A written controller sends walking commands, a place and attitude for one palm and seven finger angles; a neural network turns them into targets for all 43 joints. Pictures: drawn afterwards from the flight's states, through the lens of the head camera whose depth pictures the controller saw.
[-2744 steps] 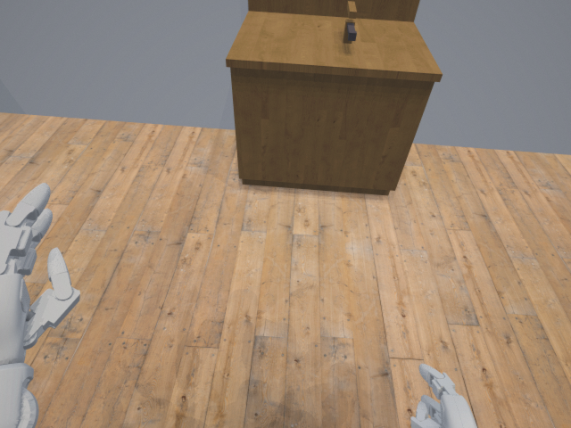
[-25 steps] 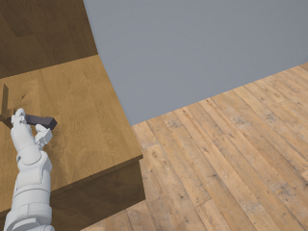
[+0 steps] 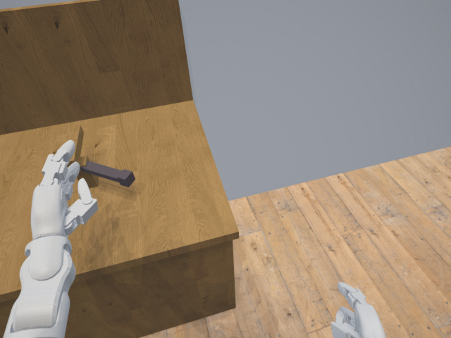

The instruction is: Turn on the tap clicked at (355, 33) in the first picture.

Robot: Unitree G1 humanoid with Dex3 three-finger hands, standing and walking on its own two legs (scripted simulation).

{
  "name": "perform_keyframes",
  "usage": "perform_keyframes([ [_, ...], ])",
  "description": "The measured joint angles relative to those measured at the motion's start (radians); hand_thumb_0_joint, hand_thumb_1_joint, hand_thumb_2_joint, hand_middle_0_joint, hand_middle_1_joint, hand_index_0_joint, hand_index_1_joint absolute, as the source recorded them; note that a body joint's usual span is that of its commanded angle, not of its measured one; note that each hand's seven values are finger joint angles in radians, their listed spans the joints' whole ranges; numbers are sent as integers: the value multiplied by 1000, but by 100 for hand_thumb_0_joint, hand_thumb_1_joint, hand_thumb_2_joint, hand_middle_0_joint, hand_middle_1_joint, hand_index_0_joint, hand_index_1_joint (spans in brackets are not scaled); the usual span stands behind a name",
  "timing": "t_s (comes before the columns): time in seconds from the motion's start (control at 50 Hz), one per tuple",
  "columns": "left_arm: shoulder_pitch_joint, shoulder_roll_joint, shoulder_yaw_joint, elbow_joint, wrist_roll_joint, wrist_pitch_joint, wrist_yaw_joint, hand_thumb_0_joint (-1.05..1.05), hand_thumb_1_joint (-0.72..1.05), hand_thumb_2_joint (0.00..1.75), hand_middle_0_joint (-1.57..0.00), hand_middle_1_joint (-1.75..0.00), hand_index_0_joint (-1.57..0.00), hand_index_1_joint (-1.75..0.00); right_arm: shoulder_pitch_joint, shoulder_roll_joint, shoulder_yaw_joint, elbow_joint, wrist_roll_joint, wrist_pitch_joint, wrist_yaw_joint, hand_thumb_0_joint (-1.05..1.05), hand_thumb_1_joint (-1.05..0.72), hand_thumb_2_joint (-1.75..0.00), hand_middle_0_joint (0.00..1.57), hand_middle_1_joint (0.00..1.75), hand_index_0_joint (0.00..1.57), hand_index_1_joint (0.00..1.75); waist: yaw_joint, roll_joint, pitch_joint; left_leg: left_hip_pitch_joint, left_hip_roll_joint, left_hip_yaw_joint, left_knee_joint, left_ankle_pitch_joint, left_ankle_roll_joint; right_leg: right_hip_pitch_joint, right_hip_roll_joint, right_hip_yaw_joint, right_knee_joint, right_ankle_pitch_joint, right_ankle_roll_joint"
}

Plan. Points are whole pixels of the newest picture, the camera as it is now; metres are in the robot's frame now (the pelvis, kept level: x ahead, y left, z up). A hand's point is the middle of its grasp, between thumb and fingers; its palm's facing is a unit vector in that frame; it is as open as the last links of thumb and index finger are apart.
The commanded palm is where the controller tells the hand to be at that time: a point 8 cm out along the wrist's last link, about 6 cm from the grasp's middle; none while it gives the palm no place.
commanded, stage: draw the hand back beside the body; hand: left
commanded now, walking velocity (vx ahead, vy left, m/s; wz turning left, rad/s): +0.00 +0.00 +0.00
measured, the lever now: (126, 178) +0.44 +0.30 +0.00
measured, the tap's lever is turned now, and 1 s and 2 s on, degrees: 53 53 53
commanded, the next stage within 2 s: step back with the hand held close in 0.64 s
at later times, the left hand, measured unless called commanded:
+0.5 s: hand (60, 246) +0.19 +0.24 +0.16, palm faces +0.40 -0.83 -0.38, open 7.4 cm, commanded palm +0.14 +0.28 +0.17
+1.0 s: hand (65, 240) +0.20 +0.25 +0.15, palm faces +0.34 -0.83 -0.44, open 7.4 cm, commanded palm +0.15 +0.29 +0.17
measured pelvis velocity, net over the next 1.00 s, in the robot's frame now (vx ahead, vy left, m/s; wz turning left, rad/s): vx -0.02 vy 0.01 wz -0.02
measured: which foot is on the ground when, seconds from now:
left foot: down 0.00-1.00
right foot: down 0.00-1.00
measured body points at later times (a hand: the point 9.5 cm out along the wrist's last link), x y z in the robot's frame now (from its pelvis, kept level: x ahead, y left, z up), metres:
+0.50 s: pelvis -0.01 +0.00 +0.00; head -0.03 -0.03 +0.45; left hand +0.16 +0.28 +0.18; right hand +0.17 -0.23 -0.09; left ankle -0.01 +0.13 -0.74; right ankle -0.02 -0.10 -0.74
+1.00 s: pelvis -0.02 +0.01 +0.00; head -0.02 -0.02 +0.45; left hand +0.18 +0.29 +0.17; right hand +0.16 -0.23 -0.09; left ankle -0.01 +0.13 -0.74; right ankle -0.02 -0.10 -0.74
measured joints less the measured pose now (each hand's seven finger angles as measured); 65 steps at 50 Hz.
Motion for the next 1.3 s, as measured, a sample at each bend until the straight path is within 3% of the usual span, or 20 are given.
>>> perform_keyframes([
  [0.26, 249, 13, 10, -259, 3, -29, -11, 1, 90, 90, -20, -29, -20, -29, 32, 5, -14, 24, -13, -13, 3, 2, -91, -89, 21, 30, 20, 30, -15, 16, 2, 34, 2, 13, -26, 15, 3, 30, 2, 13, -29, 21, 4],
  [0.42, 394, 20, 34, -393, 8, -51, -6, 1, 89, 90, -21, -30, -20, -30, 38, -2, -31, 20, -18, -42, -1, 2, -91, -89, 21, 30, 20, 30, -9, 19, 0, 29, 7, 12, -8, 9, 3, 33, 7, 12, -28, 24, 4],
  [0.54, 370, 12, 33, -374, 13, -58, 3, 1, 89, 90, -21, -30, -21, -30, 23, -6, -33, 28, -19, -55, -14, 2, -91, -89, 20, 30, 20, 30, 3, 20, 11, 21, 4, 1, 3, 12, 4, 32, 4, 1, -22, 25, 4],
  [0.78, 357, 14, 23, -382, 14, -48, 0, 1, 89, 90, -21, -30, -21, -30, 14, 11, -17, 19, -25, -66, -8, 2, -91, -89, 21, 30, 20, 30, -2, 15, 11, 32, 2, 6, -8, 16, 4, 36, 2, 5, -23, 25, 4],
  [0.9, 356, 29, 69, -360, 17, -75, -8, 1, 89, 90, -21, -30, -21, -30, 3, 0, -16, -23, -15, -2, -11, 2, -91, -89, 21, 30, 20, 30, -25, 31, -25, -63, 11, 6, 33, 7, 7, -40, 10, 6, -23, 41, 10],
  [1.02, 405, 35, 49, -379, 21, -58, -9, 1, 89, 90, -21, -30, -20, -30, 5, -15, -34, -61, -7, 44, -24, 2, -91, -89, 21, 30, 20, 30, -44, 25, -39, -107, -4, 22, 26, 23, 20, -101, -5, 21, -2, 45, 24],
  [1.16, 424, 67, 63, -416, 20, -58, -1, 1, 89, 90, -21, -30, -21, -30, 5, -18, -45, -80, 0, 71, -32, 2, -91, -89, 20, 30, 20, 30, -47, 10, -35, -142, -15, 32, 35, 44, 30, -146, -17, 29, 26, 57, 35],
  [1.3, 420, 58, 70, -404, 23, -80, 14, 1, 89, 90, -21, -30, -21, -30, 10, -15, -37, -86, 6, 69, -30, 1, -91, -89, 20, 30, 20, 30, -47, 12, -40, -186, -12, 28, 56, 67, 37, -174, -14, 25, 17, 96, 41],
])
